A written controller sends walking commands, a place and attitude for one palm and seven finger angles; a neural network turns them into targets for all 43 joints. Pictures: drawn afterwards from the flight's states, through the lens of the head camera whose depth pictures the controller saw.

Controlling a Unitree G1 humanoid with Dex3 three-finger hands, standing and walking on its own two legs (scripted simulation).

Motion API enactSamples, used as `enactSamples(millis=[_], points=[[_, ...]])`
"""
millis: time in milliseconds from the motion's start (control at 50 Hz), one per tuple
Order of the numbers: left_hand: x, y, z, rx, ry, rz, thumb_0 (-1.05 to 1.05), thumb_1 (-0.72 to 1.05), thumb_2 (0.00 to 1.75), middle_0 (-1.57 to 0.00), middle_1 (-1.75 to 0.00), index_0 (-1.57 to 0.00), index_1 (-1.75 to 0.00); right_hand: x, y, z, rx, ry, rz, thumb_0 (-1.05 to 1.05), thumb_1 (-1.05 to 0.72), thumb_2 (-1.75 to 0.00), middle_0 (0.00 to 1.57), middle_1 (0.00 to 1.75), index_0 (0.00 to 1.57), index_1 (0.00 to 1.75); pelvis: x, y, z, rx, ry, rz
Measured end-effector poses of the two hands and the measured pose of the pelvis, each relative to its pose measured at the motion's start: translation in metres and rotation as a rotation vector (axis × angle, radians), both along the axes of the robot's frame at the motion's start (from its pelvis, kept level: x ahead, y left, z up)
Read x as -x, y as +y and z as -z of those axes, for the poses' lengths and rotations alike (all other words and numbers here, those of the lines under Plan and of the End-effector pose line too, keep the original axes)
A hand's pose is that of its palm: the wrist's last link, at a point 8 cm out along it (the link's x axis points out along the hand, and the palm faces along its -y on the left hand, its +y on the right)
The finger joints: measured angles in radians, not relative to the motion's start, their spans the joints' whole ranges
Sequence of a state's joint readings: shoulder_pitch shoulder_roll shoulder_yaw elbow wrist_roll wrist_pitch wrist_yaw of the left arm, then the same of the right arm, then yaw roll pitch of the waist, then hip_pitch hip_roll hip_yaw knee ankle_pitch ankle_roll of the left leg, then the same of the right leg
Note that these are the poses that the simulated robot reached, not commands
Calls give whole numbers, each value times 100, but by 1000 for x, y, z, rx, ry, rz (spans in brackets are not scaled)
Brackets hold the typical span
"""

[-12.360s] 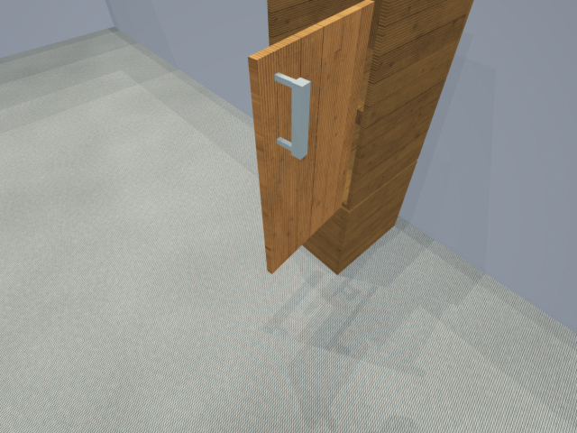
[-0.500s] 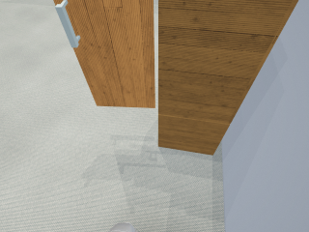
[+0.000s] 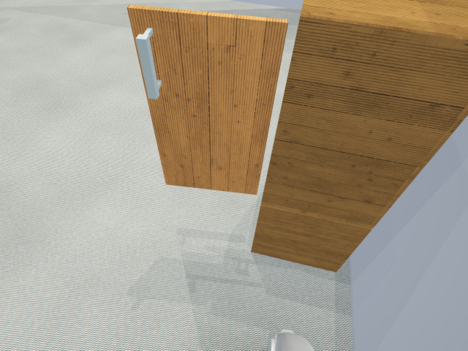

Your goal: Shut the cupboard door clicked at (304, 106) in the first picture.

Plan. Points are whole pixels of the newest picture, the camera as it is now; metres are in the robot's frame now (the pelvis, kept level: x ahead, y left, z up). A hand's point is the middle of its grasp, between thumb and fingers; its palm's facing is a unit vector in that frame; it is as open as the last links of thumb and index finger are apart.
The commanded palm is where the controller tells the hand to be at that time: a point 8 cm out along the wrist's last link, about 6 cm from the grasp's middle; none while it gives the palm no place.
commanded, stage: take the last steps up to it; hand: left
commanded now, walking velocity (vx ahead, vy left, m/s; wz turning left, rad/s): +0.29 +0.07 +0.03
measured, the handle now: (151, 64) +0.67 +0.23 +0.14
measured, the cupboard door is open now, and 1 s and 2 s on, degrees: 97 97 97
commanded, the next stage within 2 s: come to a stop and stand still in 0.40 s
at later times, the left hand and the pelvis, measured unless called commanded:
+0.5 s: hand (150, 334) +0.18 +0.17 -0.16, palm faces +0.12 -0.96 -0.24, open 7.1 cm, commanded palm none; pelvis +0.16 -0.02 +0.00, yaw +4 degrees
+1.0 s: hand (138, 306) +0.23 +0.21 -0.18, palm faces +0.05 -0.97 -0.25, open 7.4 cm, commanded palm none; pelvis +0.18 +0.01 -0.01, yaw +0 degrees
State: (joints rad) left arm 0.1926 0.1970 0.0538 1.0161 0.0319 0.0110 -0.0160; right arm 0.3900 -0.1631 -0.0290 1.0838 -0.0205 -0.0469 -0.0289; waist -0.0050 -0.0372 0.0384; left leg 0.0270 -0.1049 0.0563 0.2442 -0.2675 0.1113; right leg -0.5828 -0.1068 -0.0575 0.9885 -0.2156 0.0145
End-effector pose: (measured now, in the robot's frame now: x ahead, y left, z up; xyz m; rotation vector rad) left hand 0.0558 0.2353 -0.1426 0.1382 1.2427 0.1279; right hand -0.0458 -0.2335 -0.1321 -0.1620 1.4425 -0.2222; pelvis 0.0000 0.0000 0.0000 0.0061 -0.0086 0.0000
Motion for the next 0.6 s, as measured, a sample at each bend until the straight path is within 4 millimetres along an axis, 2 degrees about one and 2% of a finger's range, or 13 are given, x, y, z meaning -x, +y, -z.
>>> enactSamples(millis=[80, 140, 200, 240, 300, 360, 440, 520, 600], points=[[-57, -12, -1, 2, -48, 50, 1, 91, 90, -20, -30, -20, -30, 25, 11, 5, -34, 115, 57, 0, -92, -90, 20, 30, 20, 30, -27, -3, 5, -9, 2, -2], [-104, -25, -2, 2, -90, 86, 1, 91, 90, -20, -30, -20, -30, 33, 19, 9, -70, 198, 91, 0, -91, -90, 20, 30, 20, 30, -50, -8, 10, -16, 7, 1], [-147, -39, -1, -2, -149, 102, 1, 91, 90, -20, -30, -20, -30, 29, 23, 15, -108, 270, 110, 0, -91, -90, 20, 30, 20, 30, -76, -17, 19, -17, 10, -3], [-164, -45, 0, -7, -186, 88, 0, 91, 90, -20, -30, -20, -30, 15, 21, 20, -125, 295, 113, 0, -91, -90, 20, 30, 20, 30, -91, -23, 23, -9, 4, -11], [-163, -47, -3, -9, -169, 32, 0, 91, 90, -20, -30, -20, -30, -29, 12, 22, -128, 255, 85, 0, -91, -90, 21, 30, 20, 30, -109, -27, 17, 2, -6, -39], [-147, -44, -6, -22, -101, -39, -1, 92, 90, -20, -30, -21, -30, -93, 1, 21, -117, 154, 36, 0, -91, -90, 20, 30, 20, 30, -125, -29, 8, 2, 4, -49], [-129, -24, -12, -68, -16, -87, -3, 96, 90, -21, -30, -21, -30, -183, -5, 18, -102, -2, -32, 0, -91, -90, 20, 30, 19, 30, -147, -27, -1, -3, 19, -59], [-107, -16, -12, -50, 91, -121, -2, 95, 90, -20, -30, -20, -30, -256, -10, 13, -60, -101, -91, 2, -94, -90, 20, 30, 19, 30, -170, -15, -3, -4, 22, -66], [-91, -12, -3, -9, 193, -155, -1, 93, 90, -20, -30, -20, -30, -319, 1, 7, -29, -179, -146, 1, -94, -90, 20, 30, 19, 30, -194, 3, -1, -2, 19, -62]])
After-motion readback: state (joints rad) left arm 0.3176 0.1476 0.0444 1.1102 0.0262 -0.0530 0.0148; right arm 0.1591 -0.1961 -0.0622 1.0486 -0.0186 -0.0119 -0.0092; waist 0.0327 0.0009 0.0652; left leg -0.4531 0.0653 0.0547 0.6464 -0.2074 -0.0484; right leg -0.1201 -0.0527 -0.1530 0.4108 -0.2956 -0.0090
